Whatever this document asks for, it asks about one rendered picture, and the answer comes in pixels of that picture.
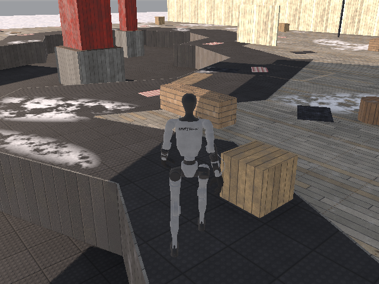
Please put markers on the robot left upper arm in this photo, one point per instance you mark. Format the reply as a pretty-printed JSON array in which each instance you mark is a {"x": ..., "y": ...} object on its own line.
[{"x": 168, "y": 133}]

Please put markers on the robot left foot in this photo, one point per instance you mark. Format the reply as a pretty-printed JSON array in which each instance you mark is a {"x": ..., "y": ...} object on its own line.
[{"x": 174, "y": 251}]

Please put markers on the right robot hand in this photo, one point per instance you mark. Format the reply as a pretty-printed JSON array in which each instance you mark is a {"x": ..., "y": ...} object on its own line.
[{"x": 220, "y": 182}]

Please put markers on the robot right forearm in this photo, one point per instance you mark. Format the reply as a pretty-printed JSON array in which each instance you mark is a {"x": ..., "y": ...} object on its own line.
[{"x": 215, "y": 162}]

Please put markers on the robot left forearm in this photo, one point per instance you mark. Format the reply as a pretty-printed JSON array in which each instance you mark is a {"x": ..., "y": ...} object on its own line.
[{"x": 164, "y": 153}]

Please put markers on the left robot hand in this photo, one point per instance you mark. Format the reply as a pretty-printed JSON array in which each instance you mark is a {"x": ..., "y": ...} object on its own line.
[{"x": 163, "y": 162}]

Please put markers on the left robot thigh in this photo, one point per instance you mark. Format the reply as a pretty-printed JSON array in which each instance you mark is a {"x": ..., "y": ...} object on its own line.
[{"x": 175, "y": 184}]

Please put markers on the robot right upper arm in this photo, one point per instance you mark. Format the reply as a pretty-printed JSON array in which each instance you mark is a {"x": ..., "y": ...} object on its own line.
[{"x": 209, "y": 134}]

